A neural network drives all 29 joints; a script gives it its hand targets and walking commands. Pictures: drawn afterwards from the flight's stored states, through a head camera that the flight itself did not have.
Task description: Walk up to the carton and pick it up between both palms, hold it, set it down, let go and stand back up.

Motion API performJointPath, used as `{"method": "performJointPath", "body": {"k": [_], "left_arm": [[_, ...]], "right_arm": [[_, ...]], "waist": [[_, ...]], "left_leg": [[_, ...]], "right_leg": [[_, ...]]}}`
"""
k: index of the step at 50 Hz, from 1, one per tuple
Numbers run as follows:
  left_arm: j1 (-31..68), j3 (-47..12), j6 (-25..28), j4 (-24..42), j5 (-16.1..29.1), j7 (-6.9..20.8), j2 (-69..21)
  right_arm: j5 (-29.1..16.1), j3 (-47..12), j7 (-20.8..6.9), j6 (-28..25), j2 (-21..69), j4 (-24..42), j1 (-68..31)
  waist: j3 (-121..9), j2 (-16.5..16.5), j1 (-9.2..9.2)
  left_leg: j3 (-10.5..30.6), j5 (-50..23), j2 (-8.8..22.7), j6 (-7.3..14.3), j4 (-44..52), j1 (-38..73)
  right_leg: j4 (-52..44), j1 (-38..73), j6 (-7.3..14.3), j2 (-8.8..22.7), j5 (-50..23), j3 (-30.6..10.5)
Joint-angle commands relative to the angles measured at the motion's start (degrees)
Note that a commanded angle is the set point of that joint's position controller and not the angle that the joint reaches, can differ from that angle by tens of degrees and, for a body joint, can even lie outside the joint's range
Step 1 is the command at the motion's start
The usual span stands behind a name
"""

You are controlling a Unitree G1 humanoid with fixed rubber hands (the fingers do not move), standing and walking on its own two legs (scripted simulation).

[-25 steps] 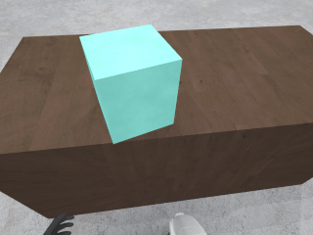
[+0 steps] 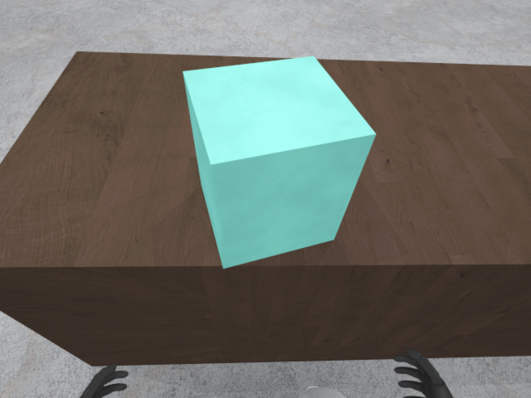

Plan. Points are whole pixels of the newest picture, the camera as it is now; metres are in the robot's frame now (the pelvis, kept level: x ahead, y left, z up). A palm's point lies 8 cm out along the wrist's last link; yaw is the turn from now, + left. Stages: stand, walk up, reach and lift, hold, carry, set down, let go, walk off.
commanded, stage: walk up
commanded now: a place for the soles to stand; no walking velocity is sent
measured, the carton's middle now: (267, 165) +0.45 +0.01 +0.09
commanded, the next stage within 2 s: none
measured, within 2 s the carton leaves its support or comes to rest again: neither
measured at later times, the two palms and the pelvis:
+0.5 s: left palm out of the picture +0.13 +0.26 -0.07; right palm out of the picture +0.13 -0.26 -0.08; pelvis +0.00 +0.00 +0.01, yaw +0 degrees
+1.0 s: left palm out of the picture +0.09 +0.29 -0.09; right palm out of the picture +0.09 -0.26 -0.09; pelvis -0.02 +0.01 +0.00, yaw +1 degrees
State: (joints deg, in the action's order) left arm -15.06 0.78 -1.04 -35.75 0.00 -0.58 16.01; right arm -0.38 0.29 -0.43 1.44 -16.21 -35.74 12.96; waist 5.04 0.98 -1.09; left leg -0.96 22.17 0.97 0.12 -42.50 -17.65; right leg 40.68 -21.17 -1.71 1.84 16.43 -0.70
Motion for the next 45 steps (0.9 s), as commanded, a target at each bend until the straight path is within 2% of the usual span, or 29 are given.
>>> {"method": "performJointPath", "body": {"k": [1, 3, 18, 29, 30, 31, 33, 34, 36, 37, 38, 39, 40, 41, 42, 43, 44, 45], "left_arm": [[1.06, 2.06, 1.77, 5.2, -0.18, 0.07, 7.56], [1.06, 1.99, 1.69, 4.93, -0.23, 0.03, 7.46], [3.87, 2.35, 2.14, 4.18, -0.17, 0.81, 8.37], [3.77, 2.53, 2.06, 3.42, -0.22, 0.89, 8.7], [2.17, 4.06, 2.16, 3.64, -1.02, -0.16, 11.63], [0.56, 4.48, 2.24, 3.03, -1.09, -0.52, 13.19], [0.19, 5.02, 2.0, 2.78, -1.13, -0.91, 14.39], [1.27, 5.04, 1.79, 3.17, -1.13, -1.01, 14.38], [3.9, 4.86, 1.25, 4.15, -1.2, -0.99, 13.81], [4.68, 4.73, 0.95, 4.49, -1.16, -0.91, 13.42], [5.0, 4.64, 0.64, 4.74, -1.07, -0.8, 12.82], [5.16, 4.45, 0.38, 5.07, -0.78, -0.69, 11.5], [5.15, 3.93, 0.23, 5.08, -0.22, -0.75, 8.84], [3.29, 3.48, 0.15, 4.54, -0.06, -1.02, 6.79], [1.9, 3.52, 0.17, 4.16, -0.37, -1.27, 7.0], [0.89, 3.66, 0.2, 3.73, -0.32, -1.39, 7.37], [-0.02, 3.72, 0.41, 3.37, -0.11, -1.55, 7.41], [-0.98, 3.63, 0.85, 3.11, 0.21, -1.76, 7.24]], "right_arm": [[-0.39, 2.46, -0.11, -1.0, -9.01, 5.07, -0.58], [-0.35, 2.53, -0.21, -1.09, -9.37, 5.4, -1.28], [-0.02, 2.55, -0.76, -1.5, -8.89, 5.59, -1.53], [0.25, 2.63, -0.82, -1.93, -8.32, 4.28, 1.11], [1.72, 3.92, -1.31, -1.06, -11.53, 4.96, 0.33], [2.09, 3.86, -1.53, -0.71, -10.52, 5.13, 1.64], [2.44, 3.73, -1.75, -0.14, -9.29, 5.46, 3.08], [2.47, 3.75, -1.85, 0.01, -8.84, 5.46, 3.85], [2.33, 4.06, -2.08, -0.04, -8.67, 5.46, 5.41], [2.17, 4.3, -2.19, -0.17, -9.05, 5.52, 5.9], [1.99, 4.66, -2.28, -0.3, -9.92, 5.7, 5.94], [1.78, 5.17, -2.31, -0.36, -11.42, 5.93, 5.15], [0.99, 5.68, -2.22, -0.28, -13.16, 5.82, 3.7], [0.76, 5.63, -1.94, -0.07, -14.46, 6.26, 1.07], [1.09, 5.37, -1.63, 0.02, -13.81, 6.85, 0.08], [1.49, 5.25, -1.39, 0.15, -13.1, 6.9, -0.06], [1.97, 5.08, -1.19, 0.37, -12.72, 6.87, -0.6], [2.31, 4.82, -1.09, 0.68, -12.45, 6.9, -1.52]], "waist": [[-6.17, -6.45, 0.95], [-6.33, -6.02, 0.7], [-6.85, -0.05, 1.11], [-5.87, 0.19, 1.01], [-2.78, -0.83, 0.79], [-5.22, 1.49, 0.97], [-6.59, 4.6, 0.97], [-6.92, 6.06, 1.38], [-6.95, 7.74, 2.37], [-6.7, 7.29, 2.81], [-6.23, 5.15, 3.05], [-5.17, 0.23, 2.96], [-4.23, -6.66, 3.01], [-3.22, -11.17, 2.43], [-3.01, -11.2, 2.25], [-2.98, -10.63, 2.19], [-2.83, -10.39, 1.83], [-2.98, -10.51, 0.99]], "left_leg": [[8.19, -14.19, 6.79, 3.88, 14.84, -0.92], [7.96, -15.19, 6.88, 4.02, 14.79, -0.96], [6.79, -8.72, 4.84, 2.79, 15.84, 0.27], [6.62, -5.88, 4.13, 2.42, 16.63, -0.06], [4.66, -13.31, 2.34, 2.89, 11.1, -1.28], [3.61, -14.36, 1.71, 2.4, 7.57, -0.84], [2.33, -9.34, 0.4, 1.28, 3.05, -0.17], [2.34, -6.3, 0.29, 1.3, 2.31, 0.56], [2.86, -3.72, 0.53, 1.83, 3.22, 2.56], [3.47, -4.78, 0.96, 2.31, 5.28, 3.46], [5.47, -6.51, 2.11, 3.06, 8.92, 3.26], [10.57, -6.11, 4.93, 4.79, 15.01, 0.85], [16.57, -3.95, 9.16, 7.88, 21.4, -2.84], [20.13, -3.23, 12.65, 10.75, 24.57, -6.17], [21.15, -5.46, 14.1, 12.96, 24.16, -7.51], [19.95, -9.03, 13.96, 14.12, 23.28, -7.24], [18.16, -14.37, 13.41, 14.55, 21.45, -6.25], [15.99, -20.53, 12.14, 13.86, 18.86, -4.74]], "right_leg": [[-5.91, 5.3, 3.24, 2.48, -10.44, -3.27], [-6.67, 6.11, 3.16, 2.51, -10.88, -3.05], [-11.55, 6.12, 4.06, 4.24, -7.88, -4.52], [-13.48, 5.15, 4.23, 4.62, -2.5, -5.31], [-12.91, 4.41, 5.69, 6.86, -7.14, -7.06], [-14.13, 5.82, 7.57, 9.5, -9.81, -9.82], [-16.41, 5.39, 11.56, 14.13, -10.39, -13.99], [-16.57, 4.29, 12.45, 14.97, -9.55, -14.44], [-16.23, 1.04, 11.82, 14.17, -5.46, -12.49], [-15.54, -0.66, 10.45, 12.57, -2.22, -10.66], [-13.56, -1.62, 8.49, 9.86, 1.72, -7.89], [-8.13, -1.56, 6.04, 5.19, 5.63, -3.86], [1.69, -0.38, 3.83, -0.86, 7.89, 1.83], [8.06, 1.19, 3.05, -3.85, 10.68, 4.01], [12.07, 1.75, 3.15, -3.24, 13.78, 1.88], [14.72, 1.28, 3.2, -3.17, 14.83, 1.51], [14.57, 1.22, 3.15, -2.74, 14.45, 1.51], [10.03, 2.03, 3.01, -1.91, 12.45, 2.11]]}}
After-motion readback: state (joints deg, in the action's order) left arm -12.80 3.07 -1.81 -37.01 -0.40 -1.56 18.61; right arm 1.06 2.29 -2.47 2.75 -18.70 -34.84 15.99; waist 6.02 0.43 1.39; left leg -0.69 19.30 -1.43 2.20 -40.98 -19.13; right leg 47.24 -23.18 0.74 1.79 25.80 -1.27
